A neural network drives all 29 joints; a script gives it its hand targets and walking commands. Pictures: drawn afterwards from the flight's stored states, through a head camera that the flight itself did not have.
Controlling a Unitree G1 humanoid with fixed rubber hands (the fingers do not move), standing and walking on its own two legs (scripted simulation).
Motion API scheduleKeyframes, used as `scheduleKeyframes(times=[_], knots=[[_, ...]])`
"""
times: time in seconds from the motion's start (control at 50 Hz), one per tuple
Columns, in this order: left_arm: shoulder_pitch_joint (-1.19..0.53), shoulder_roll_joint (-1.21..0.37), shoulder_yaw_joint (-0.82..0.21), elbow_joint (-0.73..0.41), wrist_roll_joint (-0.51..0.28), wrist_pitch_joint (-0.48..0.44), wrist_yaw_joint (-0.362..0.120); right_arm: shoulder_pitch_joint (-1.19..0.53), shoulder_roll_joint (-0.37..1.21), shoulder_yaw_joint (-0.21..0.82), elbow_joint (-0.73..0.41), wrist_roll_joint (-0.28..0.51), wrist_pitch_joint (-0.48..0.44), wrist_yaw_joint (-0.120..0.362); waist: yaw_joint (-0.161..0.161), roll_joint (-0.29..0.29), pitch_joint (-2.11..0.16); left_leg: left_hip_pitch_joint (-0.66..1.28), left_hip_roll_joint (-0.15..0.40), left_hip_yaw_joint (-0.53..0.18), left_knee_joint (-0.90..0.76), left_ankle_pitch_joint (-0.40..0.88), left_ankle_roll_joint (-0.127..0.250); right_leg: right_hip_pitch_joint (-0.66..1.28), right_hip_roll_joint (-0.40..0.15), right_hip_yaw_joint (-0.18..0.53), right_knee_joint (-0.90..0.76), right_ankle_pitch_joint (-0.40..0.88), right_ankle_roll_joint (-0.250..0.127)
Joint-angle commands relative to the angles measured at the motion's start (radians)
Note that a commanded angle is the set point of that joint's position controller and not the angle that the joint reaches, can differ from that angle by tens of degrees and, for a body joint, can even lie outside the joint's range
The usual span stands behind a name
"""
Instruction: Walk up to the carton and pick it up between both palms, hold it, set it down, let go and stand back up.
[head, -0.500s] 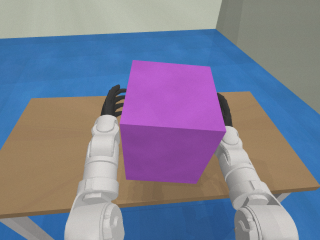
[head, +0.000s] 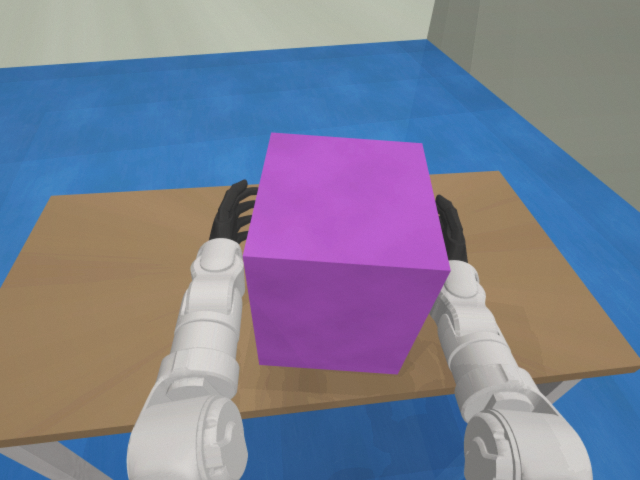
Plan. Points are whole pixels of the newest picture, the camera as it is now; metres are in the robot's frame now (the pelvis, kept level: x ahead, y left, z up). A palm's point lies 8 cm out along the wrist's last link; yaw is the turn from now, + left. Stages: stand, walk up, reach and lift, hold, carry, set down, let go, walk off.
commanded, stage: set down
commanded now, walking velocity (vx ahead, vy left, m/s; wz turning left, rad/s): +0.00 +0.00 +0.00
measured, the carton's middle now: (337, 258) +0.39 -0.04 +0.07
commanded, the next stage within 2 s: none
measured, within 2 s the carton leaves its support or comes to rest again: rests again in 1.38 s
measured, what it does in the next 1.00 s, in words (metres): stands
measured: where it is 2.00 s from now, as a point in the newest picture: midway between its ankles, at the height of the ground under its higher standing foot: outside the picture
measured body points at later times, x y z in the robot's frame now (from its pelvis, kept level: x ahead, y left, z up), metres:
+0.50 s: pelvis +0.01 +0.00 +0.00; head +0.02 +0.03 +0.45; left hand +0.43 +0.10 +0.08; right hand +0.37 -0.19 +0.08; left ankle +0.00 +0.11 -0.75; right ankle -0.01 -0.12 -0.75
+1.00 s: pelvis +0.00 +0.00 +0.00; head +0.03 +0.02 +0.45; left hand +0.43 +0.09 +0.05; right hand +0.37 -0.20 +0.05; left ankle +0.00 +0.11 -0.75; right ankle -0.01 -0.12 -0.75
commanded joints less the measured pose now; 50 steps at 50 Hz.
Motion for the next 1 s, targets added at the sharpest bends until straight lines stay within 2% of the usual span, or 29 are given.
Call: scheduleKeyframes(times=[0.0, 0.22, 0.24, 0.28, 0.34, 0.52, 0.62, 0.8, 0.98], knots=[[-0.644, -0.587, -0.373, -0.076, -0.047, -0.086, -0.133, -0.817, 0.518, 0.326, -0.252, -0.035, -0.121, 0.14, -0.013, 0.053, -0.57, 0.172, -0.018, 0.07, 0.019, 0.31, -0.064, 0.149, 0.034, -0.091, 0.069, 0.46, 0.042], [-0.647, -0.559, -0.296, 0.022, -0.018, -0.131, -0.137, -0.794, 0.526, 0.245, -0.202, -0.107, -0.137, 0.156, -0.012, 0.049, -0.564, 0.129, -0.014, 0.078, 0.006, 0.275, -0.056, 0.142, 0.028, -0.09, 0.071, 0.459, 0.043], [-0.635, -0.548, -0.3, 0.036, -0.023, -0.137, -0.138, -0.802, 0.524, 0.246, -0.231, -0.124, -0.142, 0.153, -0.004, 0.026, -0.617, 0.09, -0.013, 0.081, 0.011, 0.263, -0.046, 0.143, 0.021, -0.079, 0.08, 0.459, 0.039], [-0.652, -0.54, -0.282, 0.046, -0.02, -0.152, -0.135, -0.805, 0.541, 0.245, -0.225, -0.142, -0.141, 0.154, 0.005, 0.02, -0.63, 0.047, -0.012, 0.083, 0.0, 0.231, -0.033, 0.157, 0.013, -0.071, 0.092, 0.472, 0.039], [-0.667, -0.529, -0.269, 0.077, -0.016, -0.165, -0.136, -0.796, 0.548, 0.219, -0.199, -0.161, -0.139, 0.158, -0.005, 0.029, -0.615, 0.04, -0.008, 0.083, -0.001, 0.229, -0.035, 0.152, 0.011, -0.07, 0.096, 0.465, 0.035], [-0.672, -0.54, -0.248, 0.123, 0.004, -0.21, -0.131, -0.776, 0.552, 0.17, -0.134, -0.189, -0.168, 0.162, -0.013, 0.081, -0.651, 0.108, 0.002, 0.076, 0.044, 0.369, -0.067, 0.093, 0.022, -0.082, 0.097, 0.504, 0.02], [-0.647, -0.538, -0.238, 0.15, 0.015, -0.228, -0.133, -0.747, 0.551, 0.154, -0.102, -0.208, -0.186, 0.161, -0.022, 0.071, -0.634, 0.104, 0.006, 0.074, 0.049, 0.396, -0.068, 0.086, 0.025, -0.086, 0.098, 0.529, 0.02], [-0.659, -0.543, -0.232, 0.184, 0.023, -0.29, -0.124, -0.747, 0.579, 0.154, -0.083, -0.241, -0.239, 0.158, -0.016, 0.064, -0.679, 0.029, 0.007, 0.072, 0.041, 0.361, -0.057, 0.122, 0.012, -0.075, 0.115, 0.574, 0.02], [-0.687, -0.53, -0.212, 0.243, 0.031, -0.357, -0.114, -0.744, 0.6, 0.137, -0.052, -0.284, -0.271, 0.162, -0.009, 0.053, -0.707, -0.052, 0.009, 0.073, 0.013, 0.262, -0.041, 0.136, -0.005, -0.061, 0.125, 0.549, 0.021]])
